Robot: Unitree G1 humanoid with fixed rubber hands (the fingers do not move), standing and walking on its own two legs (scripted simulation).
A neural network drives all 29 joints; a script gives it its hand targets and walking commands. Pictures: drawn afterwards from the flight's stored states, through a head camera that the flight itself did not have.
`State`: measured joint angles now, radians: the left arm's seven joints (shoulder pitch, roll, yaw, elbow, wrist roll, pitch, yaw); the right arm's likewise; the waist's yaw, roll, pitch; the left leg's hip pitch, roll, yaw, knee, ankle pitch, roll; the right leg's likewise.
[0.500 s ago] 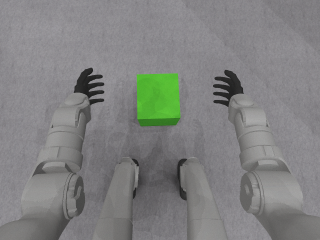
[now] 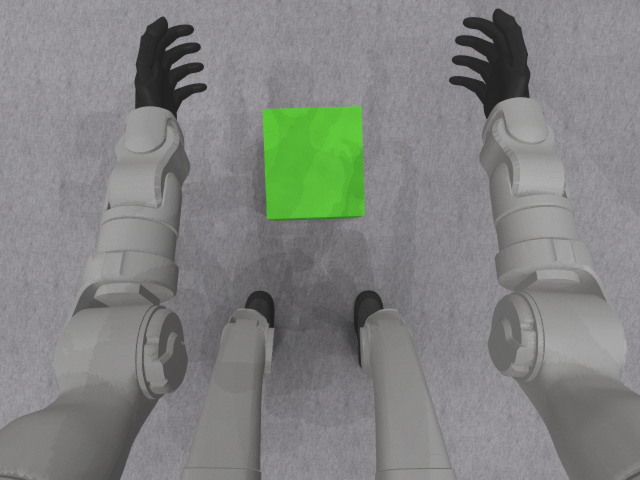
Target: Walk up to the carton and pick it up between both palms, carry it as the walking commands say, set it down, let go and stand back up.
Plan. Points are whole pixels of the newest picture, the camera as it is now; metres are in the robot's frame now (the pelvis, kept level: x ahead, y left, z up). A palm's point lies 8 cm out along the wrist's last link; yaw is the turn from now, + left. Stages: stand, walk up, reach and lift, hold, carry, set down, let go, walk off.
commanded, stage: reach and lift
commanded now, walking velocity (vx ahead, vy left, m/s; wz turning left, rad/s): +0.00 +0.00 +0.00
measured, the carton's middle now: (313, 170) +0.49 +0.01 -0.55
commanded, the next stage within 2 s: none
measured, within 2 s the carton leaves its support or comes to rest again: neither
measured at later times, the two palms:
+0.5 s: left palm (190, 150) +0.47 +0.18 -0.23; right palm (453, 135) +0.49 -0.18 -0.22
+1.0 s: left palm (225, 164) +0.48 +0.17 -0.41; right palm (411, 163) +0.49 -0.18 -0.42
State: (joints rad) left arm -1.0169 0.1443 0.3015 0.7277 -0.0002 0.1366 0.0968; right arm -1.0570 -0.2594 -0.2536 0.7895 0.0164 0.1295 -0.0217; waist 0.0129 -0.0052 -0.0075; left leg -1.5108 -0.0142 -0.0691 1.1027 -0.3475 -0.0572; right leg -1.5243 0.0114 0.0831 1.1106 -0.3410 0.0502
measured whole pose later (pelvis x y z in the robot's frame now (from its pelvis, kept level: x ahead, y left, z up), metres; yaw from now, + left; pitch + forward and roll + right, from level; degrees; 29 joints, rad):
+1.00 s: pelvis -0.07 -0.01 -0.23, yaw +2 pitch +33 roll +2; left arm -1.45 0.33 0.15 0.88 -0.19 0.16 0.17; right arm -1.46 -0.40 -0.07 0.91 0.22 0.18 -0.13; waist 0.00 0.01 0.53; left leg -2.06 -0.06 -0.09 2.00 -0.51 -0.11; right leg -2.07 0.07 0.10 2.03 -0.53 0.08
